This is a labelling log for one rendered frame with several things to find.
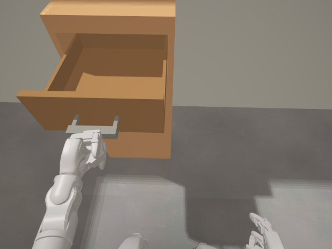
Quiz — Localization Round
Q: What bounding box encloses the drawer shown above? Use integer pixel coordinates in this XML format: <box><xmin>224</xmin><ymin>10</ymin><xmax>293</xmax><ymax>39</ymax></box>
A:
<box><xmin>16</xmin><ymin>33</ymin><xmax>168</xmax><ymax>133</ymax></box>

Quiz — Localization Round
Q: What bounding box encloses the robot left forearm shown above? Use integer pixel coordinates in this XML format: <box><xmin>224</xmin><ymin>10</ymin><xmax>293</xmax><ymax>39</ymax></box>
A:
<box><xmin>32</xmin><ymin>174</ymin><xmax>83</xmax><ymax>249</ymax></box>

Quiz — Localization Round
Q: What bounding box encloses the robot left hand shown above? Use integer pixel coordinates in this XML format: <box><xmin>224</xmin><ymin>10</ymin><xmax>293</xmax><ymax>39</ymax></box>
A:
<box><xmin>60</xmin><ymin>130</ymin><xmax>107</xmax><ymax>179</ymax></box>

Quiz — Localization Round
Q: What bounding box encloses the cabinet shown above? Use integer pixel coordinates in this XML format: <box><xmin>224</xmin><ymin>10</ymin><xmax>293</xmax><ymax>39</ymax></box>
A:
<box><xmin>39</xmin><ymin>0</ymin><xmax>175</xmax><ymax>159</ymax></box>

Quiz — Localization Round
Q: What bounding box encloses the handle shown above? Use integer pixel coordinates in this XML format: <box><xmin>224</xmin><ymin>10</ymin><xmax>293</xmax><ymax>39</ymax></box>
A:
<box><xmin>66</xmin><ymin>115</ymin><xmax>120</xmax><ymax>139</ymax></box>

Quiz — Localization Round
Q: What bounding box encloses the robot right hand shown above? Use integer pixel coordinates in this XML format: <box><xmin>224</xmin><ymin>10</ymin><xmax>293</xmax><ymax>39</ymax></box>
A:
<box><xmin>246</xmin><ymin>213</ymin><xmax>285</xmax><ymax>249</ymax></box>

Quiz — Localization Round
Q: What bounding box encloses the robot left thigh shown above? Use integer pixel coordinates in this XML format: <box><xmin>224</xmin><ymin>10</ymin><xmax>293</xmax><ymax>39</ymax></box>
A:
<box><xmin>118</xmin><ymin>237</ymin><xmax>149</xmax><ymax>249</ymax></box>

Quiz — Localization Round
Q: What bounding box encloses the left robot shin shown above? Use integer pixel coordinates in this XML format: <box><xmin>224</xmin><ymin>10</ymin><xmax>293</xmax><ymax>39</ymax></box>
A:
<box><xmin>132</xmin><ymin>233</ymin><xmax>142</xmax><ymax>238</ymax></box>

